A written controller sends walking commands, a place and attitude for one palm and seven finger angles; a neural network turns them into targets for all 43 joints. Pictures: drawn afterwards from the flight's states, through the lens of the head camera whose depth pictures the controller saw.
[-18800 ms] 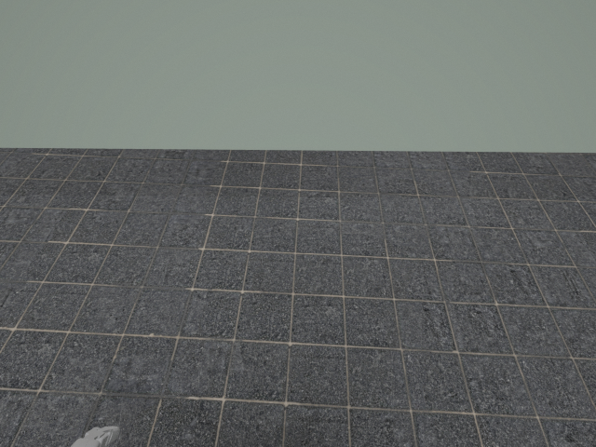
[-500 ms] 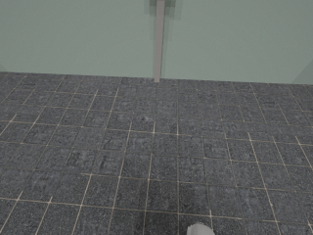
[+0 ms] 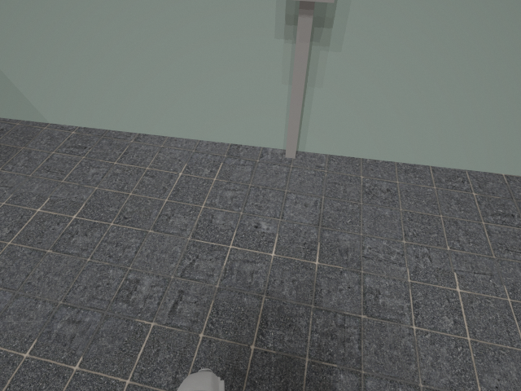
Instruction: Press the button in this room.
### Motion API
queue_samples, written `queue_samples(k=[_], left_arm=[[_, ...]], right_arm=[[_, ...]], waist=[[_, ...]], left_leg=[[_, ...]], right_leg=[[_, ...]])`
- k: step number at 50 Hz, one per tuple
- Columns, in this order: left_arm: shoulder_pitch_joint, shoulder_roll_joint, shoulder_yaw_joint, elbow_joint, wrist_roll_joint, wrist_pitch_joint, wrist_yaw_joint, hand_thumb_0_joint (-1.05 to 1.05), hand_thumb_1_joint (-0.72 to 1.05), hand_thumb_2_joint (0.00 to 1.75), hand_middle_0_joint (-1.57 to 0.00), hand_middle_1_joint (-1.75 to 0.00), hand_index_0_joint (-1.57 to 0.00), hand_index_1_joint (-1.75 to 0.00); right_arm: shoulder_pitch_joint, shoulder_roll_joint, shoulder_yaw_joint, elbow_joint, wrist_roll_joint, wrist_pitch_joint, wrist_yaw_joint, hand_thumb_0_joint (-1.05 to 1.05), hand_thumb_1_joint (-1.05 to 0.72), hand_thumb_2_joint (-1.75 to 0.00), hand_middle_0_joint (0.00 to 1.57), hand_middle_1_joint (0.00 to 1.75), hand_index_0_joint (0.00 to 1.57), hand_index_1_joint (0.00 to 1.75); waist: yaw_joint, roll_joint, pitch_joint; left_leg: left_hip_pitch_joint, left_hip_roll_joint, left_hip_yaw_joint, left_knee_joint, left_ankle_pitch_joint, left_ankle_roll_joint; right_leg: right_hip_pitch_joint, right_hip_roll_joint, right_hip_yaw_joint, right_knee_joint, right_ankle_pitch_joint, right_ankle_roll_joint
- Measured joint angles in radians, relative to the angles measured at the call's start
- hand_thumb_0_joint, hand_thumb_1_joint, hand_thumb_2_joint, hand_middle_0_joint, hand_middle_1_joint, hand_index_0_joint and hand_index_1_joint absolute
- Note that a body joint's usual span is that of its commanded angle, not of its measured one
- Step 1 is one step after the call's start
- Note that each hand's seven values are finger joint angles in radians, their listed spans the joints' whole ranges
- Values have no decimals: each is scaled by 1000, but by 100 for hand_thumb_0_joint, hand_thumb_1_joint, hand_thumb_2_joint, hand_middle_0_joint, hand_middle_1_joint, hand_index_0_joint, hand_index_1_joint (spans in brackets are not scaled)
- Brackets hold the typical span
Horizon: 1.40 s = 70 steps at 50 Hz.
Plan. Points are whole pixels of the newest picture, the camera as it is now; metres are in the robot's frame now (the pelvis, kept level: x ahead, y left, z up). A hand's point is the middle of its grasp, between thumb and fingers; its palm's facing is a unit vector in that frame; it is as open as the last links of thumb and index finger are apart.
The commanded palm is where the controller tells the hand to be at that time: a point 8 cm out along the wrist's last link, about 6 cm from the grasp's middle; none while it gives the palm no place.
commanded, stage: turn or walk to find it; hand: left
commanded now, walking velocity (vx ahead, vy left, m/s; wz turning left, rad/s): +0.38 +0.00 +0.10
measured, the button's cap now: out of the picture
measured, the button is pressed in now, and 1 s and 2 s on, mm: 0 0 0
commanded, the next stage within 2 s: stand and wait in 0.42 s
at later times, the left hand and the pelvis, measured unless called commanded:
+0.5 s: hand (165, 307) +0.30 +0.22 -0.16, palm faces +0.02 -0.98 -0.20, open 7.3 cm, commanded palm none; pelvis +0.20 +0.03 +0.00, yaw +0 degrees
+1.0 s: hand (201, 284) +0.36 +0.16 -0.18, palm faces +0.07 -0.98 -0.18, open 7.2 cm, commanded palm none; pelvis +0.31 -0.02 -0.01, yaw +1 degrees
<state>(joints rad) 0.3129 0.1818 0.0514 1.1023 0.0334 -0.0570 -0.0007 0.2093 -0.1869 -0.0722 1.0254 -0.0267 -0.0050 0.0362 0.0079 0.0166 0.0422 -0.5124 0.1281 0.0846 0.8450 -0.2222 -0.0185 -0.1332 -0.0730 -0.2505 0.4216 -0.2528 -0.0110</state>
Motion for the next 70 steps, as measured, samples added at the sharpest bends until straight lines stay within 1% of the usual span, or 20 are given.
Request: queue_samples(k=[5,7,9,11,13,15,22,25,28,30,31,33,35,37,43,46,49,55,60,70], left_arm=[[55,-2,-2,23,-2,5,-4,0,92,90,-20,-30,-20,-30],[78,-5,-3,34,-6,14,-6,0,92,90,-20,-30,-20,-30],[74,-10,-8,45,-8,35,-10,1,91,90,-20,-30,-20,-30],[56,-15,-10,49,-9,47,-14,1,91,90,-20,-30,-20,-30],[29,-16,-7,40,-4,50,-19,1,91,90,-20,-30,-20,-30],[-4,-15,-2,18,0,51,-21,1,91,90,-20,-30,-20,-30],[-131,8,15,-67,-1,58,-24,1,92,90,-20,-30,-20,-30],[-177,14,14,-89,-4,59,-25,1,92,90,-20,-30,-20,-30],[-215,15,9,-104,-6,51,-22,1,92,90,-20,-30,-20,-30],[-224,15,0,-112,-5,32,-21,1,92,90,-20,-30,-20,-30],[-224,16,-4,-114,-3,15,-19,0,92,90,-20,-30,-20,-30],[-231,-3,-11,-107,-9,-10,-10,0,91,90,-20,-30,-20,-30],[-225,-20,-22,-98,-15,-10,-5,0,91,90,-20,-30,-20,-30],[-214,-40,-29,-83,-17,5,3,0,91,90,-20,-30,-20,-30],[-185,-34,-18,-55,-15,28,20,-2,95,90,-21,-30,-21,-30],[-165,-29,-20,-36,-14,39,17,-1,94,90,-20,-30,-21,-30],[-138,-26,-23,-15,-19,51,16,-1,93,90,-20,-30,-20,-30],[-76,-8,-32,24,-21,66,13,0,93,90,-20,-30,-20,-30],[-20,-25,-47,55,-22,56,13,0,92,90,-20,-30,-20,-30],[44,-53,-48,83,-19,47,16,1,91,90,-20,-30,-20,-30]], right_arm=[[-47,10,11,-11,1,-15,6,0,-91,-90,19,30,20,30],[-63,15,15,-17,-3,-33,3,0,-91,-90,19,30,20,30],[-74,25,20,-23,-4,-55,-5,0,-91,-90,19,30,20,30],[-61,34,24,-23,0,-63,-15,0,-91,-90,19,30,20,30],[-38,34,6,-22,11,-73,-35,-1,-94,-90,20,30,21,30],[-9,22,3,-12,9,-75,-42,-2,-95,-89,20,30,21,30],[124,26,12,68,10,-62,-44,-1,-93,-90,19,30,20,30],[165,38,14,93,6,-55,-44,-1,-92,-90,19,30,20,30],[191,49,16,112,2,-46,-46,0,-92,-90,19,30,20,30],[210,55,19,126,4,-39,-45,0,-91,-90,20,30,20,30],[219,59,21,135,7,-34,-43,0,-91,-90,20,30,20,30],[189,49,22,142,17,-14,-43,0,-91,-90,20,30,20,30],[151,40,23,132,21,1,-48,0,-91,-90,20,30,20,30],[113,31,23,116,19,6,-50,0,-91,-90,19,30,20,30],[28,21,32,63,12,9,-51,0,-91,-90,19,30,20,30],[5,9,35,55,10,8,-58,1,-93,-90,19,30,20,30],[1,1,40,55,11,-4,-56,1,-94,-90,19,30,20,30],[28,27,57,79,12,-1,-58,0,-94,-90,19,30,20,30],[41,27,62,94,13,0,-59,1,-94,-90,19,30,20,30],[106,61,72,125,16,-11,-59,0,-92,-90,19,30,20,30]], waist=[[42,-13,7],[47,-28,13],[43,-40,29],[34,-35,29],[22,-35,24],[12,-37,15],[-4,-45,-2],[-22,-36,10],[-46,-22,33],[-54,-11,42],[-51,-11,42],[-51,18,68],[-53,27,82],[-48,30,82],[-15,26,37],[0,23,16],[5,20,-3],[24,-38,-27],[28,-29,-23],[14,-6,-20]], left_leg=[[107,-16,42,-221,-14,12],[154,-37,63,-266,31,35],[169,-48,82,-223,-5,61],[211,-51,95,-244,-37,70],[263,-63,106,-307,-29,62],[311,-77,113,-371,-18,64],[453,-112,115,-517,-23,47],[498,-109,114,-530,-52,26],[526,-91,114,-490,-110,-4],[524,-67,107,-406,-178,-28],[497,-55,100,-315,-218,-28],[389,-46,20,-36,-302,-12],[282,-64,-31,173,-319,-8],[204,-62,-40,243,-275,-8],[144,-42,-30,22,-191,-21],[184,-43,-26,-115,-155,-21],[261,-42,-26,-286,-46,-14],[339,-81,-7,-401,-12,7],[376,-96,2,-456,2,14],[397,-97,12,-418,-68,15]], right_leg=[[66,-14,-23,30,-80,42],[48,-46,-7,136,-145,49],[-45,-52,73,386,-227,34],[-156,-40,122,603,-218,22],[-249,-45,142,695,-157,21],[-325,-57,152,712,-89,28],[-465,-88,173,595,78,59],[-448,-84,166,437,95,57],[-391,-59,152,284,99,38],[-318,-34,132,179,149,26],[-288,-28,123,156,159,-2],[-290,-7,107,222,78,-41],[-264,1,95,220,49,-53],[-229,10,87,176,62,-46],[-164,38,68,61,96,-60],[-145,52,63,42,97,-57],[-140,65,55,61,77,-47],[-82,38,72,-9,92,-16],[-60,28,80,-38,95,-12],[-60,22,93,35,11,-4]])
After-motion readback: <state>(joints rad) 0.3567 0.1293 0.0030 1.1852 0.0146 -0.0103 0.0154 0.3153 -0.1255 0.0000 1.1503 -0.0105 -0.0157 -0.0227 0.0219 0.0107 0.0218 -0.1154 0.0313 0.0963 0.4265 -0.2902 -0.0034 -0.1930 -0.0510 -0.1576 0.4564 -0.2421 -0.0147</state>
